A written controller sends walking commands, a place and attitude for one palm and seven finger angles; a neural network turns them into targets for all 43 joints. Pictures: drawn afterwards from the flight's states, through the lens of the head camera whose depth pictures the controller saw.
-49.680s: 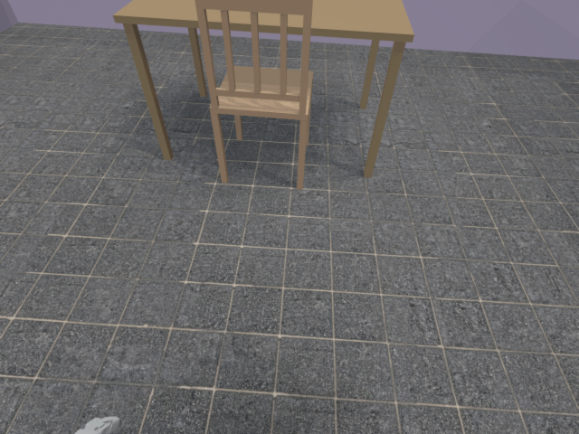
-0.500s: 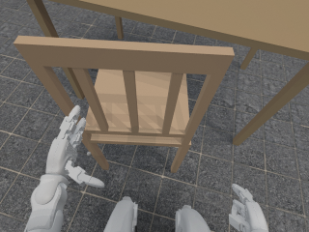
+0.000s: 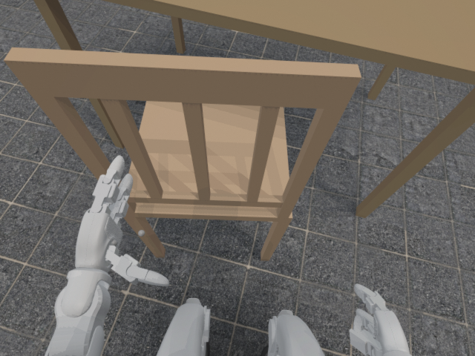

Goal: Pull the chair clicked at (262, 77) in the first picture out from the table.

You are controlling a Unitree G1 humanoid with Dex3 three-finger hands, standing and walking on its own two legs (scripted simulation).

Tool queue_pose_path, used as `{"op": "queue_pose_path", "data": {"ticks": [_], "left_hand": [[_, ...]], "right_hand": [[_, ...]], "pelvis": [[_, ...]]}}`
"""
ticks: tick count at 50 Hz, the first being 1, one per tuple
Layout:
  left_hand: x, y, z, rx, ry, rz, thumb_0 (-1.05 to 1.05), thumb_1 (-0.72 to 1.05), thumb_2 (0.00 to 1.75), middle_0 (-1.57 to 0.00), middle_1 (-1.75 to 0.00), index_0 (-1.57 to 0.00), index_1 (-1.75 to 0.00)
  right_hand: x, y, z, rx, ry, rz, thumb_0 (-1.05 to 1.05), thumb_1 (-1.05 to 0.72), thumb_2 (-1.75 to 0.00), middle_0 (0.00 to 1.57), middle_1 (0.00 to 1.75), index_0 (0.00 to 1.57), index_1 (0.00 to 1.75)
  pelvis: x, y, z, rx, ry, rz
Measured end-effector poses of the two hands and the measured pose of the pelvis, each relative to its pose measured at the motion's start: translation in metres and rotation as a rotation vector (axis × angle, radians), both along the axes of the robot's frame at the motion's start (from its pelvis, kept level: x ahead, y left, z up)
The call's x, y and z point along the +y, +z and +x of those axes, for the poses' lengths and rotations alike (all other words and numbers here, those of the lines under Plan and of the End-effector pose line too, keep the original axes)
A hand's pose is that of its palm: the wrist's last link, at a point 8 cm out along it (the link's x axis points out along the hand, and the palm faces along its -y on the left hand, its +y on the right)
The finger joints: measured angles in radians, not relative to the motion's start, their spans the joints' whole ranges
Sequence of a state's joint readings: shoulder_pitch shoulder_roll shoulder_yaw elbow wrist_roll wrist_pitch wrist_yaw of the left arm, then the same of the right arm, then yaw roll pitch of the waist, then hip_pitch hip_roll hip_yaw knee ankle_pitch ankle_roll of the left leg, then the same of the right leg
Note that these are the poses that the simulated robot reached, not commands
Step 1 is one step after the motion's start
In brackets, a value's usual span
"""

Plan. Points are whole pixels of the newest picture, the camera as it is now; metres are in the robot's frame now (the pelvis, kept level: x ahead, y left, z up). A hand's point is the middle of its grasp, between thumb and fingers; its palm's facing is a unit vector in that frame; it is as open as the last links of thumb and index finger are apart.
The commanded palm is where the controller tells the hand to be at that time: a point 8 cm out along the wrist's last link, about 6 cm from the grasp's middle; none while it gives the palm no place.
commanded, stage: aim the fingers beside a spindle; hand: left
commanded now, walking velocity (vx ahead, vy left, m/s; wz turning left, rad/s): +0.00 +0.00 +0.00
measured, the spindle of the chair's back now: (199, 159) +0.44 +0.09 +0.02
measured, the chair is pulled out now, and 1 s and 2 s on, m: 0.22 0.22 0.22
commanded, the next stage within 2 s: none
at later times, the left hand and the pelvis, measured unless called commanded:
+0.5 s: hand (134, 232) +0.30 +0.18 +0.01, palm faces +0.01 -1.00 -0.03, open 16.9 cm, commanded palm +0.28 +0.22 +0.02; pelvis +0.00 +0.00 +0.00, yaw +0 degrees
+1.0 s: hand (147, 236) +0.29 +0.15 +0.04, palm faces -0.06 -1.00 -0.03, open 16.9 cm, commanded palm +0.28 +0.23 +0.03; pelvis +0.00 +0.00 +0.00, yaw +0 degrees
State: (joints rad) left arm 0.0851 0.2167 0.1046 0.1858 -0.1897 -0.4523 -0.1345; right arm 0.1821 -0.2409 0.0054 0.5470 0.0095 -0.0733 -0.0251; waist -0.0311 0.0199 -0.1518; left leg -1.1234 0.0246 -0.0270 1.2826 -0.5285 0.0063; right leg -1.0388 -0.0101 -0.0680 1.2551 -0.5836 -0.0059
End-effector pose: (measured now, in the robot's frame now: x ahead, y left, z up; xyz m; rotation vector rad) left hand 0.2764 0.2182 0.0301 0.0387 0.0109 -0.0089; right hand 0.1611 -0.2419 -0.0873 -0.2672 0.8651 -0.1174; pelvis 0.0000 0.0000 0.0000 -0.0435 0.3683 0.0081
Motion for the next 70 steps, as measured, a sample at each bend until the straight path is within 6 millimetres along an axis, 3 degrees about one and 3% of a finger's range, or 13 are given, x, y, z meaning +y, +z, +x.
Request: {"op": "queue_pose_path", "data": {"ticks": [4,12,20,28,36,41,45,49,53,57,61,66,70], "left_hand": [[0.011,0.008,0.007,-0.037,0.032,0.023,-0.01,-0.50,0.30,-0.06,-0.08,-0.06,-0.08],[0.003,-0.022,0.004,0.106,-0.022,-0.037,-0.01,-0.50,0.30,-0.06,-0.08,-0.06,-0.08],[0.011,0.014,-0.001,-0.048,0.024,0.027,-0.01,-0.50,0.30,-0.07,-0.08,-0.06,-0.08],[0.002,-0.027,0.002,0.116,-0.025,-0.040,-0.01,-0.50,0.30,-0.06,-0.08,-0.06,-0.08],[0.005,0.018,0.002,-0.069,0.012,0.028,-0.01,-0.50,0.30,-0.07,-0.08,-0.07,-0.08],[0.021,-0.010,0.005,0.067,0.048,0.009,-0.01,-0.50,0.30,-0.06,-0.08,-0.06,-0.08],[0.002,-0.029,-0.002,0.137,-0.023,-0.042,-0.01,-0.50,0.30,-0.06,-0.08,-0.06,-0.08],[-0.013,0.000,-0.006,0.007,-0.057,-0.029,-0.01,-0.50,0.30,-0.06,-0.08,-0.06,-0.08],[0.003,0.022,0.001,-0.088,0.007,0.031,-0.01,-0.50,0.30,-0.07,-0.08,-0.07,-0.08],[0.021,-0.008,0.009,0.046,0.055,0.020,-0.01,-0.50,0.30,-0.06,-0.08,-0.06,-0.08],[0.008,-0.034,0.003,0.158,-0.002,-0.035,-0.01,-0.49,0.30,-0.06,-0.08,-0.06,-0.08],[-0.012,0.006,-0.003,-0.013,-0.054,-0.024,-0.01,-0.49,0.30,-0.06,-0.08,-0.06,-0.08],[0.003,0.024,0.007,-0.091,0.006,0.037,-0.01,-0.50,0.30,-0.07,-0.08,-0.07,-0.08]], "right_hand": [[0.000,-0.001,0.002,0.003,0.011,0.006,0.01,-0.91,-0.90,0.20,0.30,0.20,0.30],[-0.005,0.001,0.001,-0.003,-0.014,-0.002,0.01,-0.91,-0.90,0.20,0.30,0.20,0.30],[-0.004,0.004,0.001,-0.003,0.002,-0.003,0.01,-0.91,-0.90,0.20,0.30,0.20,0.30],[-0.004,-0.002,0.001,-0.005,-0.007,-0.001,0.01,-0.91,-0.90,0.20,0.30,0.20,0.30],[0.001,0.002,-0.001,-0.003,-0.001,0.010,0.01,-0.91,-0.90,0.20,0.30,0.20,0.30],[0.002,-0.003,0.000,0.007,0.009,0.027,0.01,-0.91,-0.90,0.20,0.30,0.20,0.30],[-0.001,-0.002,0.000,-0.001,-0.008,0.007,0.01,-0.91,-0.90,0.20,0.30,0.20,0.30],[-0.002,0.003,0.000,-0.010,-0.012,-0.011,0.01,-0.91,-0.90,0.20,0.30,0.20,0.30],[0.000,0.003,0.002,-0.005,0.004,0.004,0.01,-0.91,-0.90,0.20,0.30,0.20,0.30],[0.000,-0.002,0.003,0.005,0.013,0.020,0.01,-0.91,-0.90,0.20,0.30,0.20,0.30],[-0.003,-0.003,0.002,0.001,-0.005,0.006,0.01,-0.91,-0.90,0.20,0.30,0.20,0.30],[-0.003,0.003,0.000,-0.002,-0.014,-0.012,0.01,-0.91,-0.90,0.20,0.30,0.20,0.30],[-0.001,0.001,0.001,0.007,0.005,0.008,0.01,-0.91,-0.90,0.20,0.30,0.20,0.30]], "pelvis": [[-0.002,0.000,-0.001,0.001,0.005,-0.001],[-0.002,-0.001,0.000,0.007,0.002,-0.003],[-0.002,0.003,0.002,-0.002,0.004,-0.001],[-0.001,-0.003,-0.002,0.010,0.006,-0.005],[-0.001,0.002,0.000,-0.001,0.000,0.000],[-0.001,-0.001,-0.001,0.007,0.005,-0.001],[0.000,-0.002,-0.001,0.009,0.004,-0.005],[0.000,0.001,0.001,0.003,0.000,-0.003],[-0.001,0.002,0.001,0.000,0.002,0.000],[-0.002,-0.001,0.000,0.008,0.007,-0.001],[-0.001,-0.003,-0.001,0.014,0.006,-0.005],[-0.001,0.002,0.002,0.007,0.000,-0.002],[-0.002,0.003,0.003,0.006,0.004,0.000]]}}
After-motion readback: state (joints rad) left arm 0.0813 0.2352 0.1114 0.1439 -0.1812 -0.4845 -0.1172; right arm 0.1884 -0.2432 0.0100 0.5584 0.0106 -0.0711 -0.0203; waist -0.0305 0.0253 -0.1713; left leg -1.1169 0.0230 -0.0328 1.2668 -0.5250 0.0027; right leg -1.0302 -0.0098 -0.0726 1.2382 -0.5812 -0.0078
